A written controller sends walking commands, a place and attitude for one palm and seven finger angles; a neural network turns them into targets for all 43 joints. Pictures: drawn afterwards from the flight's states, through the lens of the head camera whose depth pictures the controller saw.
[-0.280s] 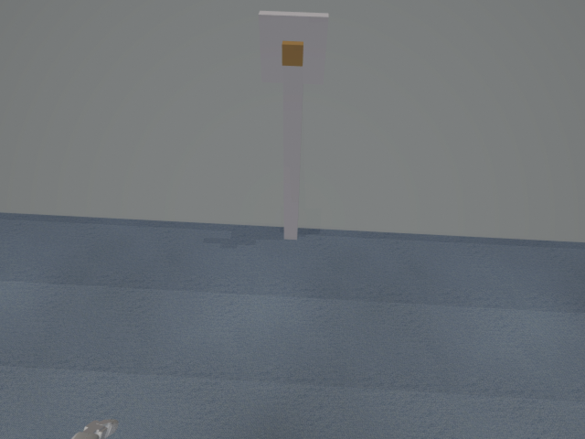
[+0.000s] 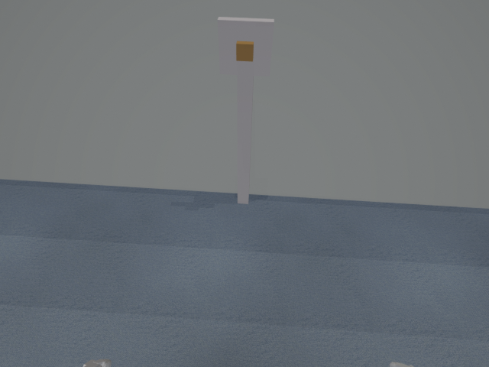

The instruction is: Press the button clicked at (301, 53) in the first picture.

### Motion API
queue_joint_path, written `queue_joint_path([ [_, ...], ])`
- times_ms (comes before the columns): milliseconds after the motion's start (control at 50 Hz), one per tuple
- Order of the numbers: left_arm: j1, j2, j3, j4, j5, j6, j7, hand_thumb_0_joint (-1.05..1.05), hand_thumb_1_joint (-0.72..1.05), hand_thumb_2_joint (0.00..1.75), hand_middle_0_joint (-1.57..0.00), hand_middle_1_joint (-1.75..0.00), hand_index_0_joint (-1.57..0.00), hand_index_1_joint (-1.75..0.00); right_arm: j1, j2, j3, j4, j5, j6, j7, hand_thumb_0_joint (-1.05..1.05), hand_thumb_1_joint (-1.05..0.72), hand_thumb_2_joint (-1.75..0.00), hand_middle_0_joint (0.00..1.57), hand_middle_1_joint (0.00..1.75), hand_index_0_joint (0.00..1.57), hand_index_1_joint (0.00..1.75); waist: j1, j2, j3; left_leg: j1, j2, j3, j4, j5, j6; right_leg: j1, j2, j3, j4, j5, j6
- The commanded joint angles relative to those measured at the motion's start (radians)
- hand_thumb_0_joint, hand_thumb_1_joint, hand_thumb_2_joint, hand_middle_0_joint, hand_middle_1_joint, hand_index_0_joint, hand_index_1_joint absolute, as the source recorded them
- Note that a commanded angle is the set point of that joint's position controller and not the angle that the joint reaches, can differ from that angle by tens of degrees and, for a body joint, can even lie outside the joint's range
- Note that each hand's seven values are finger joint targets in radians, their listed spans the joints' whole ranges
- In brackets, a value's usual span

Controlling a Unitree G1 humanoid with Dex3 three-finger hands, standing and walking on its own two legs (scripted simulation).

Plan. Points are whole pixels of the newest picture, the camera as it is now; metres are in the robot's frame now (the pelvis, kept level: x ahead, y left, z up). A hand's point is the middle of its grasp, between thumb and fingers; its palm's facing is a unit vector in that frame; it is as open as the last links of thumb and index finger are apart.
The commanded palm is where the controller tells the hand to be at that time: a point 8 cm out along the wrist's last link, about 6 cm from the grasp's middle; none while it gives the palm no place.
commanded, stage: stand and wait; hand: left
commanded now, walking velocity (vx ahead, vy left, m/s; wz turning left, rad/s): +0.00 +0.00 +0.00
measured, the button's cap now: (245, 50) +1.04 +0.07 +0.07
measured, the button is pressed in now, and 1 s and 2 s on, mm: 0 0 0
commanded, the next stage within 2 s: look at it before walking up in 0.54 s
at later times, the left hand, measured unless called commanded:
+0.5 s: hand out of the picture +0.05 +0.23 -0.15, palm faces -0.04 -0.94 -0.33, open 7.4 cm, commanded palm none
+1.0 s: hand out of the picture +0.07 +0.23 -0.15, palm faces -0.03 -0.94 -0.33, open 7.4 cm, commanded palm none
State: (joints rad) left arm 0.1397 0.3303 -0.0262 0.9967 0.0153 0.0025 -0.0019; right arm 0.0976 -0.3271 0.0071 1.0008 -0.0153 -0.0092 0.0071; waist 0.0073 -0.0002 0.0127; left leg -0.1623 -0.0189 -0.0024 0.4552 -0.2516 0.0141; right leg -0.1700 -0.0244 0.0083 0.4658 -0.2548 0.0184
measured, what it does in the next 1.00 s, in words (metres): stands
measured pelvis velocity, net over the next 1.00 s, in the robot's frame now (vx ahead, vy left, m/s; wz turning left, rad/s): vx -0.01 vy -0.01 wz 0.00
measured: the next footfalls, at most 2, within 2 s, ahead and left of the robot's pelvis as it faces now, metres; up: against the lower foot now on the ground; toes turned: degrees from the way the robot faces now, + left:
right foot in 1.74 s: +0.16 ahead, -0.17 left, +0.00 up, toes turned -19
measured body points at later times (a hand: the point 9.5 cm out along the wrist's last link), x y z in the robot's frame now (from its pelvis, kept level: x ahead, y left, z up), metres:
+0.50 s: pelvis -0.01 -0.01 +0.00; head -0.01 -0.02 +0.45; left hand +0.05 +0.28 -0.13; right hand +0.05 -0.31 -0.13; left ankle +0.00 +0.11 -0.74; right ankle +0.00 -0.13 -0.74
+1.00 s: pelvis -0.01 -0.01 +0.01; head -0.01 -0.01 +0.46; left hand +0.07 +0.28 -0.13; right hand +0.07 -0.30 -0.13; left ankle +0.00 +0.11 -0.74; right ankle +0.00 -0.13 -0.74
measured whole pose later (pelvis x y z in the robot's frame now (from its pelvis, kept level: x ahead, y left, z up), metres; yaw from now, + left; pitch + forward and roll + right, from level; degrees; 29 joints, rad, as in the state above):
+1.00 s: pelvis -0.01 -0.01 +0.01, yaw +0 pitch -2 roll +0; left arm 0.14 0.34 -0.01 1.08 0.02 -0.01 0.00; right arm 0.13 -0.33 0.00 1.11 -0.01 -0.01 0.01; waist 0.00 0.00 0.03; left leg -0.15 0.01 -0.01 0.38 -0.20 -0.01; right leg -0.15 0.00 0.00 0.38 -0.20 0.00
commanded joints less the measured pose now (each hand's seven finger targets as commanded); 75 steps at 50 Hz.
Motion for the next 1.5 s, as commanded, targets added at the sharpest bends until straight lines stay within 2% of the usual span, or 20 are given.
queue_joint_path([
  [0, -0.047, 0.211, 0.057, -0.061, -0.003, -0.023, 0.013, 0.00, 0.90, 0.90, -0.20, -0.30, -0.20, -0.30, -0.044, -0.205, -0.046, -0.052, 0.002, -0.023, -0.018, 0.00, -0.90, -0.90, 0.20, 0.30, 0.20, 0.30, -0.008, 0.004, -0.038, -0.014, 0.117, -0.096, -0.100, 0.148, 0.029, 0.005, -0.086, 0.082, -0.084, 0.127, -0.046],
  [300, -0.024, 0.210, 0.056, 0.005, -0.006, -0.030, 0.013, 0.00, 0.90, 0.90, -0.20, -0.30, -0.20, -0.30, -0.011, -0.204, -0.041, 0.021, 0.006, -0.018, -0.016, 0.00, -0.90, -0.90, 0.20, 0.30, 0.20, 0.30, -0.008, -0.019, -0.028, -0.004, 0.120, -0.102, -0.115, 0.103, 0.015, -0.006, -0.096, 0.112, -0.145, 0.052, -0.052],
  [540, -0.028, 0.209, 0.057, 0.021, -0.005, -0.028, 0.013, 0.00, 0.90, 0.90, -0.20, -0.30, -0.20, -0.30, 0.001, -0.199, -0.038, 0.048, 0.005, -0.020, -0.015, 0.00, -0.90, -0.90, 0.20, 0.30, 0.20, 0.30, -0.005, -0.008, -0.008, -0.023, 0.124, -0.105, -0.138, 0.081, 0.012, -0.008, -0.094, 0.114, -0.157, 0.016, -0.050],
  [740, -0.031, 0.205, 0.059, 0.020, -0.005, -0.032, 0.014, 0.00, 0.90, 0.90, -0.20, -0.30, -0.20, -0.30, -0.010, -0.201, -0.039, 0.049, 0.006, -0.024, -0.018, 0.00, -0.90, -0.90, 0.20, 0.30, 0.20, 0.30, -0.005, 0.002, -0.032, 0.005, 0.131, -0.104, -0.135, 0.152, 0.011, 0.013, -0.095, 0.103, -0.143, 0.119, -0.049],
  [900, -0.031, 0.205, 0.059, 0.022, -0.003, -0.033, 0.014, 0.00, 0.90, 0.90, -0.20, -0.30, -0.20, -0.30, -0.010, -0.200, -0.040, 0.046, 0.007, -0.022, -0.017, 0.00, -0.90, -0.90, 0.20, 0.30, 0.20, 0.30, -0.006, -0.011, -0.029, 0.012, 0.131, -0.104, -0.138, 0.153, 0.011, 0.015, -0.096, 0.106, -0.154, 0.120, -0.048],
  [1080, -0.025, 0.206, 0.058, 0.026, -0.005, -0.033, 0.013, 0.00, 0.90, 0.90, -0.20, -0.30, -0.20, -0.30, -0.019, -0.204, -0.037, 0.048, 0.008, -0.024, -0.019, 0.00, -0.90, -0.90, 0.20, 0.30, 0.20, 0.30, -0.003, 0.004, -0.043, 0.028, 0.135, -0.103, -0.142, 0.188, 0.010, 0.034, -0.097, 0.097, -0.149, 0.166, -0.046],
  [1240, -0.021, 0.203, 0.058, 0.032, -0.004, -0.030, 0.013, 0.00, 0.90, 0.90, -0.20, -0.30, -0.20, -0.30, -0.023, -0.203, -0.037, 0.049, 0.008, -0.023, -0.020, 0.00, -0.90, -0.90, 0.20, 0.30, 0.20, 0.30, -0.001, 0.002, -0.027, 0.028, 0.136, -0.107, -0.153, 0.177, 0.012, 0.028, -0.094, 0.095, -0.156, 0.149, -0.043],
  [1260, 0.011, 0.140, 0.045, 0.047, -0.006, -0.023, 0.015, 0.00, 0.90, 0.90, -0.20, -0.30, -0.20, -0.30, 0.004, -0.140, -0.022, 0.065, 0.004, -0.017, -0.019, 0.00, -0.90, -0.90, 0.20, 0.30, 0.20, 0.30, -0.003, 0.000, -0.045, 0.043, 0.136, -0.087, -0.143, 0.142, 0.001, 0.028, -0.093, 0.097, -0.161, 0.110, -0.036],
  [1280, 0.037, 0.095, 0.036, 0.057, -0.004, -0.011, 0.015, 0.00, 0.90, 0.90, -0.20, -0.30, -0.20, -0.30, 0.037, -0.091, -0.013, 0.074, 0.000, -0.008, -0.017, 0.00, -0.90, -0.90, 0.20, 0.30, 0.20, 0.30, -0.005, -0.011, -0.033, 0.039, 0.129, -0.066, -0.125, 0.070, -0.008, 0.007, -0.083, 0.107, -0.155, 0.029, -0.034],
  [1340, 0.073, 0.106, 0.052, 0.042, 0.003, 0.009, 0.000, 0.00, 0.90, 0.90, -0.20, -0.30, -0.20, -0.30, 0.083, -0.089, -0.025, 0.065, -0.007, 0.003, -0.016, 0.00, -0.90, -0.90, 0.20, 0.30, 0.20, 0.30, -0.003, -0.029, 0.041, -0.041, 0.115, -0.035, -0.090, -0.209, -0.004, -0.070, -0.069, 0.168, -0.165, -0.242, -0.061],
  [1360, 0.081, 0.112, 0.060, 0.030, 0.005, 0.012, -0.005, 0.00, 0.90, 0.90, -0.20, -0.30, -0.20, -0.30, 0.090, -0.094, -0.030, 0.055, -0.009, 0.003, -0.016, 0.00, -0.90, -0.90, 0.20, 0.30, 0.20, 0.30, -0.001, -0.043, 0.068, -0.068, 0.114, -0.031, -0.076, -0.259, -0.002, -0.094, -0.064, 0.188, -0.162, -0.292, -0.072],
  [1420, 0.109, 0.106, 0.077, -0.003, 0.006, 0.011, -0.014, 0.00, 0.90, 0.90, -0.20, -0.30, -0.20, -0.30, 0.122, -0.102, -0.049, 0.027, -0.008, -0.005, -0.018, 0.00, -0.90, -0.90, 0.20, 0.30, 0.20, 0.30, -0.008, -0.025, 0.118, -0.076, 0.131, -0.032, -0.042, -0.329, 0.014, -0.182, -0.047, 0.216, -0.111, -0.346, -0.099],
  [1440, 0.107, 0.092, 0.081, -0.015, 0.006, 0.008, -0.017, 0.00, 0.90, 0.90, -0.20, -0.30, -0.20, -0.30, 0.145, -0.105, -0.054, 0.023, -0.008, -0.011, -0.020, 0.00, -0.90, -0.90, 0.20, 0.30, 0.20, 0.30, -0.018, -0.002, 0.130, -0.046, 0.154, -0.059, -0.060, -0.345, 0.028, -0.235, -0.024, 0.202, -0.060, -0.331, -0.098],
  [1460, 0.094, 0.071, 0.082, -0.031, 0.005, 0.003, -0.021, 0.00, 0.90, 0.90, -0.20, -0.30, -0.20, -0.30, 0.178, -0.116, -0.062, 0.025, -0.007, -0.018, -0.023, 0.00, -0.90, -0.90, 0.20, 0.30, 0.20, 0.30, -0.036, 0.067, 0.135, 0.011, 0.204, -0.119, -0.112, -0.362, 0.054, -0.308, 0.017, 0.154, 0.036, -0.289, -0.087],
  [1480, 0.073, 0.038, 0.081, -0.052, 0.003, -0.003, -0.025, 0.00, 0.90, 0.90, -0.20, -0.30, -0.20, -0.30, 0.226, -0.143, -0.074, 0.031, -0.008, -0.025, -0.027, 0.00, -0.90, -0.90, 0.20, 0.30, 0.20, 0.30, -0.058, 0.175, 0.127, 0.085, 0.299, -0.229, -0.206, -0.377, 0.100, -0.391, 0.073, 0.052, 0.205, -0.220, -0.063],
])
